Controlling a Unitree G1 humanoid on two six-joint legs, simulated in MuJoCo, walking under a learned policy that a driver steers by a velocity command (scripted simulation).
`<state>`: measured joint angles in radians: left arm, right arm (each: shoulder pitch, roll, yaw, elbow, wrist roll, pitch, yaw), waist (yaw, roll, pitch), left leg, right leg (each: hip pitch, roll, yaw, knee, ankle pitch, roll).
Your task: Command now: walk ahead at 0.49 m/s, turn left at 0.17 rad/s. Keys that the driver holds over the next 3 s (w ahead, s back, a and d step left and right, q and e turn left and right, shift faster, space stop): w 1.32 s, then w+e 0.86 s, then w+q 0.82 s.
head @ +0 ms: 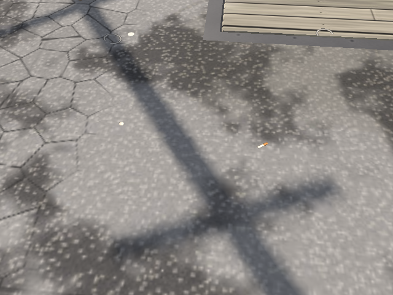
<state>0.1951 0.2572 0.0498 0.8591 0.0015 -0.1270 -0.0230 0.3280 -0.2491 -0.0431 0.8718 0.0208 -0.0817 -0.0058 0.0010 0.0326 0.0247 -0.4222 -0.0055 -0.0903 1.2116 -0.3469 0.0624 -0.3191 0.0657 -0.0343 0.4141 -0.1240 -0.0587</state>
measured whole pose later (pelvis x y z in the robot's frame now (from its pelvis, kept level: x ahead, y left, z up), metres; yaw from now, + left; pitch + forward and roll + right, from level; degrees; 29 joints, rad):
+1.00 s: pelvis +0.55 +0.02 -0.01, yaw +0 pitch +2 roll +1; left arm 0.07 0.25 0.04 0.79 -0.01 -0.10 -0.04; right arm 0.38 -0.26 -0.04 0.94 0.02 -0.08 0.00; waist -0.04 0.01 0.03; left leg -0.21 -0.01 -0.04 1.00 -0.49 0.03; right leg -0.46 0.01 -0.05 0.57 -0.15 -0.07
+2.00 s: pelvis +1.08 +0.00 -0.01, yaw -19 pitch +2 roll +2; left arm 0.07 0.25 0.07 0.74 -0.02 -0.02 -0.05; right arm 0.30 -0.28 -0.09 0.93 0.02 -0.06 -0.02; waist -0.06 -0.02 0.04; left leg 0.09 0.06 0.31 0.35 -0.42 -0.06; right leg -0.55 -0.06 -0.06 0.64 -0.14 -0.10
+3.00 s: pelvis +1.63 -0.21 +0.00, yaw -7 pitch +3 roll +0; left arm 0.03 0.27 0.04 0.67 0.00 -0.11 -0.01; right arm 0.36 -0.29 -0.07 0.76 0.03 -0.04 -0.01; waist -0.09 -0.02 0.01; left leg -0.11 -0.12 -0.20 0.43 -0.35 0.06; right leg -0.53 -0.01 0.10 0.49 -0.01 0.04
